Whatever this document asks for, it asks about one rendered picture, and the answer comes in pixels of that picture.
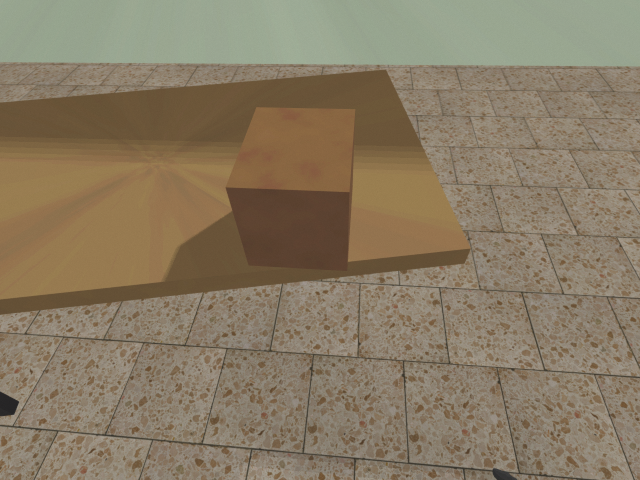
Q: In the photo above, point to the carton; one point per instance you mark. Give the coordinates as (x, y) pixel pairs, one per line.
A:
(290, 189)

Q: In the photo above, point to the table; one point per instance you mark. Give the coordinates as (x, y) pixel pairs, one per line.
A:
(122, 196)

